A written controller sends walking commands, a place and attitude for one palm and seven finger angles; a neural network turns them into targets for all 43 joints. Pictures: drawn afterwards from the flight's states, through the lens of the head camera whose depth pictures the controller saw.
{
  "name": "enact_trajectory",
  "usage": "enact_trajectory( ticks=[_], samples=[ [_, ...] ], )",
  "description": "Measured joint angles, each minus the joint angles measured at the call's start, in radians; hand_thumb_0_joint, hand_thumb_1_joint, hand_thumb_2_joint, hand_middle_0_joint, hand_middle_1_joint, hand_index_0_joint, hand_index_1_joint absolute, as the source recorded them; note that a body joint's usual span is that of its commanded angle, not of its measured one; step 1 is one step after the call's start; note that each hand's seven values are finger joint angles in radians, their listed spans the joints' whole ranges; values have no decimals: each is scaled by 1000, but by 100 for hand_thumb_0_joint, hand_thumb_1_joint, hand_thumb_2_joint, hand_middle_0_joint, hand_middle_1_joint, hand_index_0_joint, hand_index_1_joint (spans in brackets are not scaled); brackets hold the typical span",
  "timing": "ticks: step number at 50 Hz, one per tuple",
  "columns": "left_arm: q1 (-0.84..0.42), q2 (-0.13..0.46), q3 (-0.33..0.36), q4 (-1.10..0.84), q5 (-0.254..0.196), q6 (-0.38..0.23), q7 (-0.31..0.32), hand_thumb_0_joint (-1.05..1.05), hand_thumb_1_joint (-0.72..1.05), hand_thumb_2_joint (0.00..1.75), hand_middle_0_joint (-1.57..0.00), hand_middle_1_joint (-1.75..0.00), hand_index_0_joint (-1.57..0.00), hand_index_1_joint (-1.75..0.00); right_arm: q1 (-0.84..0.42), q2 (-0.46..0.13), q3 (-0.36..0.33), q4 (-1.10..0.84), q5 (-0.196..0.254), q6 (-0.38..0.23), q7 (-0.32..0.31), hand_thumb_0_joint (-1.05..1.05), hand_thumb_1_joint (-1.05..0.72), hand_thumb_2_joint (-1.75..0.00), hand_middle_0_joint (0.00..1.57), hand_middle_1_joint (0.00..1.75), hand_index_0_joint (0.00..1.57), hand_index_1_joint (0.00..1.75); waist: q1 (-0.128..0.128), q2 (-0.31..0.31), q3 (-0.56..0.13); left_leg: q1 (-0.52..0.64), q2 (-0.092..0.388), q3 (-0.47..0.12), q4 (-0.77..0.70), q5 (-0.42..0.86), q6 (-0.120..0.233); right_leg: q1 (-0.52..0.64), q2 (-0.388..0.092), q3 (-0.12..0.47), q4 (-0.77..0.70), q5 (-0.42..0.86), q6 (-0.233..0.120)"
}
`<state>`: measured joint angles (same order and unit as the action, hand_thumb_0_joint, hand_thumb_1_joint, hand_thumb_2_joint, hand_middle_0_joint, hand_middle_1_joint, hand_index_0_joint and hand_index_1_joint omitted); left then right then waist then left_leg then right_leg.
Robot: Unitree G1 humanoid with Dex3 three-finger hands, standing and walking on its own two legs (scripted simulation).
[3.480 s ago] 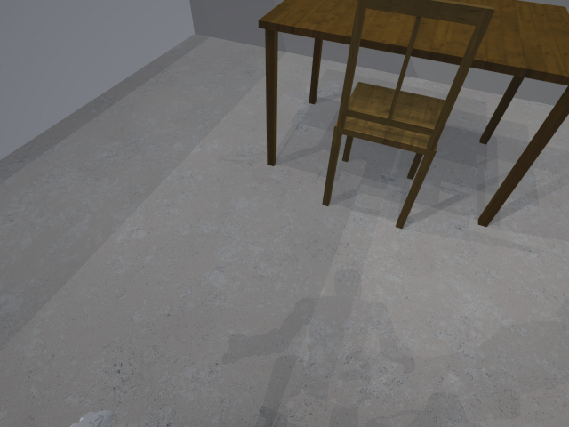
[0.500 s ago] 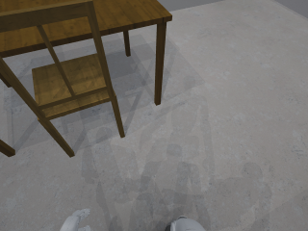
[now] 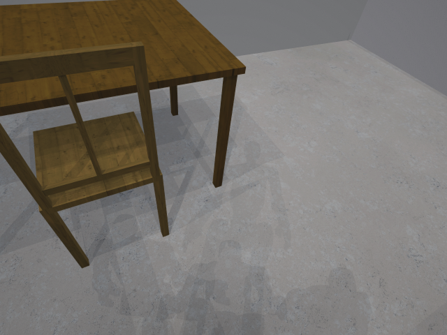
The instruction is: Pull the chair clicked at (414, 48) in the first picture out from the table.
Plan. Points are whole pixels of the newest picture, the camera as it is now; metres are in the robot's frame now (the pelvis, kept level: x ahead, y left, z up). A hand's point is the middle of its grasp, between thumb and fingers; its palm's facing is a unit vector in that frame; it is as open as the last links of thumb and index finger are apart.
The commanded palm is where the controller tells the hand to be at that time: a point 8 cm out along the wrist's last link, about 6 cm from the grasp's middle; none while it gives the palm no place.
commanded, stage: turn to face it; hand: left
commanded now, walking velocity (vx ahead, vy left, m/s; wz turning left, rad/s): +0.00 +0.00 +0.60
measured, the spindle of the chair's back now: (83, 131) +0.60 +0.43 -0.04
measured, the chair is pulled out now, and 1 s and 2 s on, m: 0.00 0.00 0.00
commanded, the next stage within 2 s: take the last steps up to it in 0.80 s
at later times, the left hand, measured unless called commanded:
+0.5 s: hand out of the picture +0.06 +0.19 -0.14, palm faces +0.24 -0.93 -0.29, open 7.4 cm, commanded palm none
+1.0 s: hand out of the picture -0.17 +0.16 -0.18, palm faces +0.52 -0.82 -0.24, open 7.4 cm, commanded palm none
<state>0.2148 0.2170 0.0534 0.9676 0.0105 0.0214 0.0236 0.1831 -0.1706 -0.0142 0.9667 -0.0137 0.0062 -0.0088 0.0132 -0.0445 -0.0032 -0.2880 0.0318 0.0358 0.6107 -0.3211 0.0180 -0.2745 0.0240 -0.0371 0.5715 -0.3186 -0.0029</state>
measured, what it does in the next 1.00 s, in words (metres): steps on the spot, turning left: right foot, then left foot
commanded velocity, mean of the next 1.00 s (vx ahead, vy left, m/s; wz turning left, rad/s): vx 0.04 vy -0.01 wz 0.41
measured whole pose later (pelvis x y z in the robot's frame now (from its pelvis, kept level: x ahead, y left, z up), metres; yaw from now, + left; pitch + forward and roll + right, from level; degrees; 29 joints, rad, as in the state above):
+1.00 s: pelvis -0.06 -0.02 +0.00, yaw +28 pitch +0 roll -1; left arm 0.32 0.26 0.06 1.01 0.02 0.06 0.02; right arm 0.12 -0.21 -0.03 0.93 -0.02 0.03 0.01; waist 0.05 -0.06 0.07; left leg -0.24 0.01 0.08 0.59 -0.34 0.04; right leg -0.35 -0.11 -0.11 0.86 -0.51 0.04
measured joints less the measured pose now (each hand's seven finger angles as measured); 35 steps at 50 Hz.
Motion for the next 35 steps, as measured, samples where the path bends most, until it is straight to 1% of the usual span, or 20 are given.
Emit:
enact_trajectory(
  ticks=[2,4,7,10,13,16,19,21,22,23,24,25,26,27,29,31,33,35],
  samples=[
    [12,1,-2,18,1,7,1,0,90,90,-20,-30,-20,-30,21,14,12,17,-5,8,0,0,-91,-90,20,30,20,30,5,-11,-11,22,-10,0,-32,6,15,-13,-16,-1,83,-94,20],
    [14,-2,-3,31,3,16,-3,0,90,90,-20,-30,-20,-30,36,22,14,23,-6,10,-7,0,-91,-90,20,30,20,30,-2,-2,-8,37,-17,-13,-77,33,21,-45,-25,6,207,-138,31],
    [9,-7,3,36,2,21,-8,0,90,90,-20,-30,-20,-30,45,10,4,22,-4,11,-13,0,-93,-90,21,30,20,30,-10,18,15,44,-25,-33,-135,75,31,-96,-43,22,351,-139,46],
    [-5,0,12,30,-1,24,-7,0,90,90,-20,-30,-20,-30,55,-1,-5,18,-4,13,-9,0,-93,-90,21,30,20,30,-19,29,40,37,-34,-55,-167,105,32,-125,-56,35,399,-133,62],
    [-30,9,20,20,-3,30,-5,0,90,90,-20,-30,-20,-30,68,-9,-15,16,-4,17,-5,0,-92,-90,21,30,20,30,-33,35,61,22,-44,-82,-177,124,27,-132,-60,47,384,-136,73],
    [-61,13,24,4,-6,33,-3,0,90,90,-20,-30,-20,-30,82,-20,-26,16,-6,26,-2,0,-91,-90,21,30,20,30,-48,45,73,1,-57,-114,-173,137,19,-123,-52,53,330,-143,76],
    [-93,8,20,-18,-11,29,-3,0,91,90,-20,-30,-20,-30,92,-35,-38,16,-8,37,0,1,-91,-90,21,30,20,30,-65,64,77,-22,-70,-152,-157,145,4,-88,-34,55,222,-139,71],
    [-107,2,16,-35,-16,21,-2,0,91,90,-20,-30,-20,-30,96,-47,-47,17,-7,45,3,1,-91,-90,21,30,20,30,-70,77,73,-40,-82,-176,-138,146,-9,-46,-20,53,114,-92,65],
    [-111,-1,13,-44,-17,15,-2,0,91,90,-20,-30,-20,-30,99,-53,-52,16,-4,49,5,1,-91,-90,21,30,20,30,-71,81,67,-50,-90,-187,-121,143,-18,-13,-16,49,36,-44,61],
    [-108,-1,10,-56,-15,7,-2,0,90,90,-20,-30,-20,-30,104,-58,-56,14,-1,53,8,1,-91,-90,21,30,20,30,-67,79,57,-66,-102,-193,-95,134,-27,21,-22,45,-47,-1,47],
    [-109,-9,9,-58,-10,-1,1,0,90,90,-20,-30,-20,-30,98,-66,-62,16,2,58,8,1,-90,-90,21,30,20,30,-64,91,59,-88,-101,-192,-33,63,-36,28,-18,35,-54,19,19],
    [-106,-16,3,-62,-7,-2,2,0,90,90,-20,-30,-20,-30,93,-73,-68,18,1,63,8,1,-91,-90,21,30,20,30,-66,100,57,-120,-101,-175,61,-29,-43,30,-21,21,-43,20,-1],
    [-101,-23,-4,-66,-4,0,2,0,90,90,-20,-30,-20,-30,92,-80,-74,16,-2,68,10,1,-91,-90,20,30,20,30,-70,105,52,-156,-102,-155,170,-81,-48,38,-30,4,-41,17,-12],
    [-93,-29,-7,-69,-3,2,3,0,90,90,-20,-30,-20,-30,91,-86,-79,13,-5,73,12,1,-91,-90,20,30,20,30,-72,106,45,-187,-100,-133,273,-102,-52,50,-40,-10,-48,16,-18],
    [-77,-38,-11,-71,-2,3,4,0,90,90,-20,-30,-20,-30,83,-96,-83,10,-8,78,20,1,-91,-90,20,30,20,30,-71,105,36,-229,-77,-92,437,-84,-63,74,-56,-34,-70,22,-20],
    [-65,-43,-15,-72,-2,-1,2,0,90,90,-20,-30,-20,-30,74,-101,-84,4,-9,76,26,1,-91,-90,20,30,20,30,-71,100,34,-248,-48,-70,533,-46,-76,92,-69,-58,-84,28,-21],
    [-54,-47,-19,-73,0,-7,1,0,90,90,-20,-30,-20,-30,65,-102,-82,1,-8,76,28,1,-91,-90,20,30,20,30,-67,93,36,-246,-22,-58,564,-28,-86,102,-80,-84,-88,29,-22],
    [-40,-50,-22,-74,3,-12,0,0,90,90,-20,-30,-20,-30,51,-102,-79,0,-8,80,29,1,-91,-90,20,30,20,30,-57,84,41,-229,-2,-51,548,-32,-94,104,-91,-107,-87,27,-22]
  ],
)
